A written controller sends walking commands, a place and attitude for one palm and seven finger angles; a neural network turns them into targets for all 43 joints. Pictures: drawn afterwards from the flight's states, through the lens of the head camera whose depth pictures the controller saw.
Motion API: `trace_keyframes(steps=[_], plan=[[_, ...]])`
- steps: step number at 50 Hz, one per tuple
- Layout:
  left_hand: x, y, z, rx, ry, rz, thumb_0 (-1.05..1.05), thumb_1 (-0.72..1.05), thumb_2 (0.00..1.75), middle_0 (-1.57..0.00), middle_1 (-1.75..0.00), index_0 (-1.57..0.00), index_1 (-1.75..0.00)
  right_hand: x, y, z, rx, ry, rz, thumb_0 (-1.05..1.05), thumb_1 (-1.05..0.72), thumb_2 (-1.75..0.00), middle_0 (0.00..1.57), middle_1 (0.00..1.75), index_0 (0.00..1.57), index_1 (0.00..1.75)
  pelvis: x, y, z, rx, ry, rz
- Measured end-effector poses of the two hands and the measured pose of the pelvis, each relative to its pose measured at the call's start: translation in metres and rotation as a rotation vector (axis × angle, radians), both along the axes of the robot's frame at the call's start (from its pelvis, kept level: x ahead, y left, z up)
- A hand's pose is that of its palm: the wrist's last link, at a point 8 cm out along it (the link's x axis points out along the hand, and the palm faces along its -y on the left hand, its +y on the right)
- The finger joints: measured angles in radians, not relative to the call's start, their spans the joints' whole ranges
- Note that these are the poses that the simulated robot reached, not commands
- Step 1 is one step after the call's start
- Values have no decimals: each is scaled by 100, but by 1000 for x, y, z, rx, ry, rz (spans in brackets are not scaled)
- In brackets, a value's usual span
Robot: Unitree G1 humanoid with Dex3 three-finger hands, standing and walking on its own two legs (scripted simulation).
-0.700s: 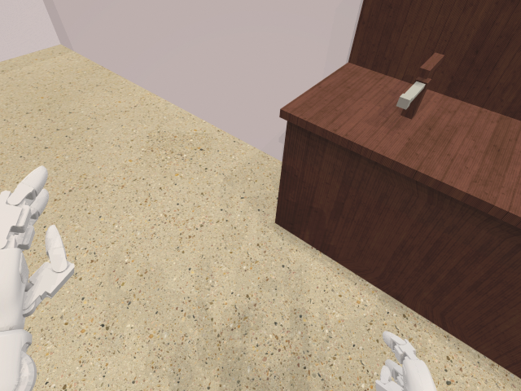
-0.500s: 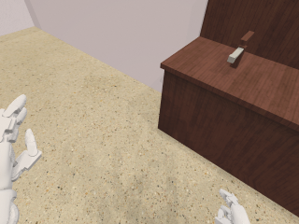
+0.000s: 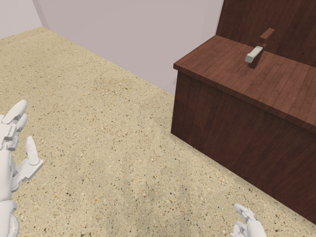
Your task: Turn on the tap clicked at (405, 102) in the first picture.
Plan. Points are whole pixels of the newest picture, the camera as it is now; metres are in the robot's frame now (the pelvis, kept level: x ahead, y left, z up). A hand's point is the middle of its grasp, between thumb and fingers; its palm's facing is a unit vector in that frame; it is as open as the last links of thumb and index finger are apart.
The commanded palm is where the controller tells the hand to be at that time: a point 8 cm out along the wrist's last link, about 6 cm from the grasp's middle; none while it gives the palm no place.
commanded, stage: walk around to get in front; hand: left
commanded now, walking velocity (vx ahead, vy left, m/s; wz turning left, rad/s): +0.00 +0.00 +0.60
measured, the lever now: (249, 58) +0.83 -0.36 +0.05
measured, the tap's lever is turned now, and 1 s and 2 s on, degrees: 0 0 0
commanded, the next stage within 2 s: none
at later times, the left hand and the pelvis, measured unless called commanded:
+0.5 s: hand (2, 220) +0.12 +0.24 +0.16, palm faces +0.53 -0.71 -0.46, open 7.4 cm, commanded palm +0.06 +0.28 +0.18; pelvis -0.03 -0.03 +0.00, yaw +14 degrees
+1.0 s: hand out of the picture -0.05 +0.28 +0.19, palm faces +0.77 -0.48 -0.43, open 7.4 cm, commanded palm -0.11 +0.29 +0.18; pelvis -0.09 -0.03 +0.00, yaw +34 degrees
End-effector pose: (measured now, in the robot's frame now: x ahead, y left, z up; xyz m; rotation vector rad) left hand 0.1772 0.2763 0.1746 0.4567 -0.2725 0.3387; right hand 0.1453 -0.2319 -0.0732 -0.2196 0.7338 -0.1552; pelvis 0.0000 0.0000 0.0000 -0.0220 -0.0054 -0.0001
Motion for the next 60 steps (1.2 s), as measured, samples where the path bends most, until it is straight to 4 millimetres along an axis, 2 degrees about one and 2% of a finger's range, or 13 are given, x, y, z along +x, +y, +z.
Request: trace_keyframes(steps=[10,16,23,31,34,38,43,47,51,55,57,60], plan=[[-30,19,-5,31,7,67,2,89,90,-21,-30,-21,-30,1,9,-10,-26,33,47,1,-90,-89,20,30,20,30,-10,4,-10,3,11,55],[-50,11,8,50,-13,116,2,89,90,-21,-30,-21,-30,10,22,-12,19,25,137,1,-90,-89,20,30,20,30,-16,-9,-5,0,33,134],[-91,-7,12,61,81,195,2,89,90,-21,-30,-21,-30,23,21,-19,81,34,224,1,-90,-89,20,30,21,30,-28,-30,-2,-1,32,208],[-147,12,-3,-2,114,411,2,88,89,-21,-30,-22,-30,36,15,-8,-22,49,325,1,-90,-89,20,30,20,30,-36,-34,5,57,28,346],[-167,16,-2,-16,69,451,2,88,89,-21,-30,-22,-30,44,25,-3,-74,34,382,1,-90,-89,20,30,20,30,-45,-30,3,54,32,395],[-196,24,4,12,-19,465,2,88,89,-21,-30,-22,-30,52,50,0,-106,-25,439,1,-90,-89,20,30,20,30,-60,-18,-10,42,29,435],[-227,32,14,72,-40,477,2,89,90,-21,-30,-21,-30,39,93,8,-1,-50,514,1,-90,-89,19,30,20,30,-77,-22,-6,38,-7,501],[-257,24,25,83,-40,512,2,89,90,-21,-30,-21,-30,21,117,11,71,-35,606,1,-90,-89,20,30,20,30,-84,-29,1,6,-16,556],[-288,9,25,74,-1,588,2,89,90,-21,-30,-21,-30,9,125,3,109,-12,671,1,-90,-89,20,30,21,30,-90,-37,2,-2,-13,596],[-312,-5,15,61,53,697,2,89,90,-21,-30,-21,-30,6,121,-13,117,21,732,1,-90,-89,20,30,21,30,-91,-53,-4,7,-2,635],[-318,-13,8,50,63,746,2,89,90,-20,-30,-21,-30,8,115,-22,108,37,760,1,-90,-89,20,30,21,30,-94,-63,-8,12,0,653],[-325,-24,4,-8,49,784,2,89,90,-20,-30,-21,-30,11,102,-26,50,74,796,1,-90,-89,20,30,21,30,-99,-71,-4,29,-9,706]])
